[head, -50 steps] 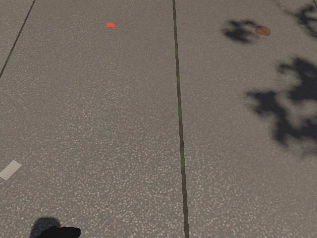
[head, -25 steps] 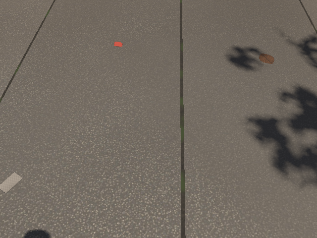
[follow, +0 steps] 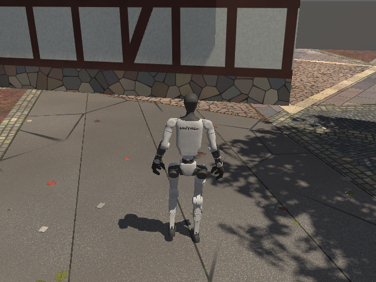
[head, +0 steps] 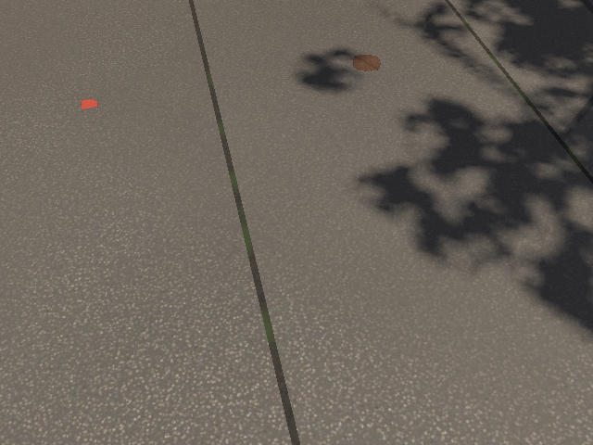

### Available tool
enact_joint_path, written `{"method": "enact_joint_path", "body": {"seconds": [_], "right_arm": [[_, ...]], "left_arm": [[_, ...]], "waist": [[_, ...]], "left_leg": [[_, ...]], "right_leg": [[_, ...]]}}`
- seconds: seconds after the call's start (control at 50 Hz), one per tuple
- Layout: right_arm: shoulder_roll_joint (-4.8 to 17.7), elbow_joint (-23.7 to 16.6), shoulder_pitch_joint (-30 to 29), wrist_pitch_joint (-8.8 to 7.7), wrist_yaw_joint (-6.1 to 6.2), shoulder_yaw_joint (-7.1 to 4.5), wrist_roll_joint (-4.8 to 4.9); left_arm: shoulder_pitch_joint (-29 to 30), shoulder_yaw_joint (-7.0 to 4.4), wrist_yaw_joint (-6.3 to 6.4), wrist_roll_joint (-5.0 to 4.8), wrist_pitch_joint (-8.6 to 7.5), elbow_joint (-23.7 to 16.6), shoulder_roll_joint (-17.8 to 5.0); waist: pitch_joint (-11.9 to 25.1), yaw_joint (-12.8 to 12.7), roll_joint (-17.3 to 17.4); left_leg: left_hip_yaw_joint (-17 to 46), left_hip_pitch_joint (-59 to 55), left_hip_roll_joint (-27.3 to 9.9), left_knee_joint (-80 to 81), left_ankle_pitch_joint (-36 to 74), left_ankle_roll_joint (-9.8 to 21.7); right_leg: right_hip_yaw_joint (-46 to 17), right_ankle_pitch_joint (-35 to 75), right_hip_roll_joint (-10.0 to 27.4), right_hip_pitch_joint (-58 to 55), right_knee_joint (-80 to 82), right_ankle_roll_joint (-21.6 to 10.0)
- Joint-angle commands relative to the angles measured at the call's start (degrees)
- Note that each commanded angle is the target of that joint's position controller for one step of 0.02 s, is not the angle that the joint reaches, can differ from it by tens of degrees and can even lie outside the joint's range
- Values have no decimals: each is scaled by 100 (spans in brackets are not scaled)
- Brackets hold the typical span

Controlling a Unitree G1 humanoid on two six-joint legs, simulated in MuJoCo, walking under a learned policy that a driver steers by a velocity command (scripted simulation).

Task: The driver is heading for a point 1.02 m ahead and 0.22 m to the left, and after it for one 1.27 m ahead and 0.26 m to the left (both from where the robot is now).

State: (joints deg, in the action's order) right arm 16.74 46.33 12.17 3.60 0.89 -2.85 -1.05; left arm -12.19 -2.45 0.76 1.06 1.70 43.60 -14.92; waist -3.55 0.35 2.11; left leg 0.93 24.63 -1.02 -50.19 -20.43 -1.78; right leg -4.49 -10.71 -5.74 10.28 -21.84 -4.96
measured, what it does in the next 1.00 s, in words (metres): walks ahead, turning left: left foot, then right foot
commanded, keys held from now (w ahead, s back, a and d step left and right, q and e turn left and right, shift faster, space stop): q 0.20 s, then w+q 0.52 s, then w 0.06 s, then w+e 0.22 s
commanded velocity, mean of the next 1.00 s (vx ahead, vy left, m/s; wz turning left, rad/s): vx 0.29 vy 0.00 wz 0.33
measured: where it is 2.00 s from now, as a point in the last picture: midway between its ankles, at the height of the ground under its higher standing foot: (230, 336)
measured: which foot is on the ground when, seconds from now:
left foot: up 0.00-0.14, down 0.16-0.48, up 0.50-0.92, down 0.94-1.00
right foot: down 0.00-0.18, up 0.20-0.46, down 0.48-0.94, up 0.96-1.00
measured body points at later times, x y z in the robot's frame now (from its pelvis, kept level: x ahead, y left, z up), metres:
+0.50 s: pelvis +0.03 -0.01 -0.01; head +0.04 -0.01 +0.44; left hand +0.08 +0.30 -0.11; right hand +0.15 -0.28 -0.13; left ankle -0.01 +0.12 -0.74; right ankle +0.04 -0.10 -0.75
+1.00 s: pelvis +0.22 +0.11 -0.02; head +0.26 +0.13 +0.43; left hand +0.05 +0.29 -0.16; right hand +0.50 -0.01 -0.12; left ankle +0.26 +0.20 -0.75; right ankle +0.09 -0.09 -0.67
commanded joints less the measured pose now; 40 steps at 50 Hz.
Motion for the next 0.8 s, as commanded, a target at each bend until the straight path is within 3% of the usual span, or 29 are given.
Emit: {"method": "enact_joint_path", "body": {"seconds": [0.02,0.06,0.1,0.14,0.16,0.18,0.2,0.22,0.24,0.26,0.28,0.3,0.34,0.4,0.42,0.46,0.48,0.5,0.52,0.54,0.56,0.58,0.64,0.72,0.8], "right_arm": [[217,-188,-46,-27,-7,12,28],[363,-159,-54,-43,2,-18,61],[391,-122,72,-101,6,-21,73],[394,-98,195,-214,16,4,47],[615,-108,275,-278,32,-34,-11],[1110,-127,292,-310,28,-156,12],[1065,-92,416,-314,-27,-184,69],[946,-40,644,-321,-50,-177,17],[989,7,669,-284,-56,-242,-2],[891,-9,523,-239,-44,-240,-16],[800,-54,362,-211,-26,-234,3],[762,-85,287,-201,-28,-240,6],[805,-61,433,-218,-57,-295,3],[972,-83,407,-257,-103,-402,3],[983,-154,213,-256,-129,-423,2],[865,-316,-255,-248,-136,-431,14],[595,-444,-338,-302,-123,-375,39],[-6,-732,-361,-378,-143,-194,117],[396,-757,-572,-410,-146,-232,-49],[566,-685,-491,-434,-211,-284,-69],[577,-529,-218,-451,-293,-296,-76],[544,-437,-75,-448,-358,-297,-115],[404,-523,-305,-388,-485,-236,-119],[284,-820,-1029,-358,-570,-149,-122],[14,-1085,-1725,-418,-617,37,-147]], "left_arm": [[-122,-17,53,97,-93,-114,-524],[-80,-58,77,98,-79,-36,-777],[25,-101,118,29,-46,5,-942],[18,-131,164,-23,-37,64,-980],[16,-129,176,-13,-55,0,-906],[-87,-111,160,-37,-58,-127,-701],[144,-73,201,-21,1,-91,-561],[295,-81,181,8,15,-154,-588],[366,-98,109,39,-5,-183,-613],[440,-117,28,65,-20,-204,-640],[497,-123,-42,70,-50,-250,-653],[530,-102,-90,62,-93,-249,-613],[615,-63,-129,56,-179,-265,-519],[556,-32,-110,5,-268,-316,-480],[356,-34,-77,-31,-287,-279,-495],[-525,-69,56,-61,-337,-13,-528],[-1063,-174,151,-12,-388,100,-975],[-1330,-315,190,85,-404,30,-1714],[-858,-337,193,182,-405,29,-1714],[-565,-239,162,133,-443,-35,-1286],[-325,-162,121,76,-500,-75,-985],[-302,-126,104,57,-562,-89,-883],[-779,-102,28,53,-681,106,-748],[-1246,-83,-49,56,-712,329,-641],[-1507,-37,-61,45,-733,588,-621]], "waist": [[412,-202,-886],[263,-203,-891],[221,-82,-761],[224,54,-506],[329,0,-169],[380,-236,623],[301,52,968],[384,183,926],[329,161,688],[143,87,566],[-13,33,650],[-39,47,737],[92,150,594],[281,136,596],[308,10,633],[273,-549,349],[363,-756,-389],[691,-787,-1757],[-36,-503,-1024],[-323,-249,-616],[-381,-70,-566],[-286,-54,-759],[-151,-200,-774],[-278,-404,-752],[-383,-534,-807]], "left_leg": [[-27,-715,14,882,-22,94],[-73,-893,151,1178,-125,180],[-116,-1027,229,1635,-34,274],[111,-1420,139,2626,897,394],[775,-1613,-263,2788,1594,531],[1909,-1745,-1056,2839,2964,963],[2652,-1505,-1698,3110,3616,1605],[2927,-1658,-1767,3418,2662,1897],[2813,-1690,-1517,3602,1018,1908],[2688,-1556,-1233,3795,-412,1739],[2590,-1436,-1014,3972,-1153,1595],[2476,-1478,-829,4060,-1212,1533],[2414,-1611,-714,3982,-903,1566],[2466,-1372,-612,3761,-904,1533],[2447,-1015,-519,3681,-939,1451],[2218,166,-58,3081,-1302,1068],[1723,1226,363,2080,-1619,743],[728,1998,1071,323,-1567,523],[801,2240,536,-414,-773,536],[867,2114,290,-644,-283,558],[768,1965,184,-724,85,490],[614,1852,162,-908,364,422],[385,2052,57,-1374,868,360],[158,2391,2,-885,1188,270],[-351,1581,86,699,1414,389]], "right_leg": [[-811,1182,1510,-28,615,-637],[-904,1038,1605,83,494,-665],[-941,1275,1691,48,217,-662],[-826,1390,1604,123,-143,-408],[-631,1086,1350,276,-576,-208],[36,114,555,723,-1245,69],[488,-1217,64,943,-1813,262],[304,-2151,60,1292,-2681,271],[200,-2175,137,1603,-3197,269],[115,-1891,312,1810,-3264,287],[131,-1665,399,1883,-3097,341],[250,-1558,370,1884,-2867,432],[369,-1555,298,1741,-2414,562],[389,-1581,218,1084,-1508,548],[426,-1452,162,572,-1084,500],[525,-527,146,-1071,233,399],[-289,-1274,933,-2085,617,274],[-2861,-3628,2744,-2316,1554,-165],[-3324,-3861,3032,-1297,1773,-473],[-2862,-3593,2775,-919,1696,-504],[-2161,-2945,2402,-851,1694,-360],[-1536,-2196,2116,-882,1695,-267],[-496,-511,1864,-1097,1537,-227],[193,966,1879,-1319,1413,-275],[627,1936,1846,-1070,1412,-299]]}}
Velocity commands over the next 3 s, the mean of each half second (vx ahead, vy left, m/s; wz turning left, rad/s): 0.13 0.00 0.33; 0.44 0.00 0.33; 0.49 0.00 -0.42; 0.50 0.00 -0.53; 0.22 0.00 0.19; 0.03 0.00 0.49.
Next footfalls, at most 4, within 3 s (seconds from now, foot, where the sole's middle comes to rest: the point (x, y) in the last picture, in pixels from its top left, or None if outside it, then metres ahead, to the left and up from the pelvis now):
0.16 left None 0.03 0.12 -0.78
0.48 right None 0.08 -0.09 -0.78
0.94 left None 0.29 0.22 -0.78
1.46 right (262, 381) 0.62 0.15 -0.78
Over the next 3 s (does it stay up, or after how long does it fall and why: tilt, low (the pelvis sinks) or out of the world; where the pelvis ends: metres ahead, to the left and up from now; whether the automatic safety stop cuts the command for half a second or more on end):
stays up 0.89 0.24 -0.01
